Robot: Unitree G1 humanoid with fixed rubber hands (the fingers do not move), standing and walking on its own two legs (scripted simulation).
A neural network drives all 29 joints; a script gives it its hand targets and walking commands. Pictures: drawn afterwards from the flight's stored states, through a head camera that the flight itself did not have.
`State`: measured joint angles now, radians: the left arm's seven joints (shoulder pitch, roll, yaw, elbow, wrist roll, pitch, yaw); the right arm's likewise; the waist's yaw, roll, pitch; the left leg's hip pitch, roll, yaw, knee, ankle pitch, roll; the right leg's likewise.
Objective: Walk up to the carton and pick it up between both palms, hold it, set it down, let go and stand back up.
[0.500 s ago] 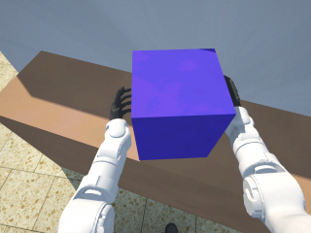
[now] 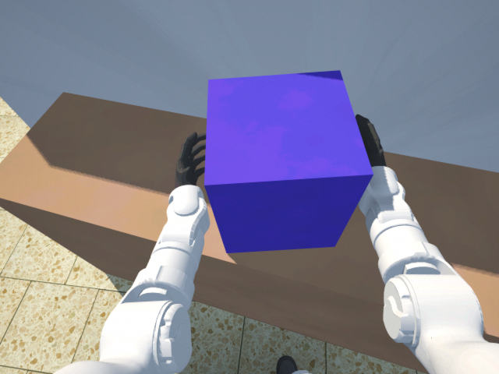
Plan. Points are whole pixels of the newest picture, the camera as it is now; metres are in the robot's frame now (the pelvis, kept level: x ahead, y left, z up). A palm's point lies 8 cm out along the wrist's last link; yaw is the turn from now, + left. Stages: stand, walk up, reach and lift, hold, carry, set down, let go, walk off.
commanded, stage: reach and lift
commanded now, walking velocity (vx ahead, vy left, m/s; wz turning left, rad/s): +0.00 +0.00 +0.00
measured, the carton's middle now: (277, 171) +0.43 -0.04 +0.02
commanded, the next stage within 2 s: none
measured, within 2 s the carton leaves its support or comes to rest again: leaves its support in 1.24 s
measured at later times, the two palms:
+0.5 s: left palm (182, 190) +0.38 +0.12 +0.04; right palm (365, 173) +0.41 -0.18 +0.04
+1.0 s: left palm (182, 189) +0.39 +0.12 +0.04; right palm (365, 173) +0.41 -0.18 +0.04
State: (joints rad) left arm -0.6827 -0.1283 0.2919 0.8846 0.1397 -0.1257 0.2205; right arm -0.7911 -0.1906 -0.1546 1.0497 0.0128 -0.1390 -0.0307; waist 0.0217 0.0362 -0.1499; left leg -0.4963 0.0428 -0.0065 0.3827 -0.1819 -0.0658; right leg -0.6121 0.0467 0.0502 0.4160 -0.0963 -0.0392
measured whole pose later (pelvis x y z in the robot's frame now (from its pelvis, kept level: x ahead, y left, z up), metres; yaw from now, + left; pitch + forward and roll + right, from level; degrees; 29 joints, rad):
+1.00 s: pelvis +0.01 +0.01 +0.01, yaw +0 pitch +12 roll +0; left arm -0.53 -0.21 0.38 0.69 0.31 -0.09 0.18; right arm -0.69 -0.09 -0.35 1.04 -0.21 -0.31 0.03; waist -0.02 0.02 -0.08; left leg -0.34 0.06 0.00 0.30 -0.17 -0.06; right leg -0.44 0.05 0.03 0.29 -0.07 -0.04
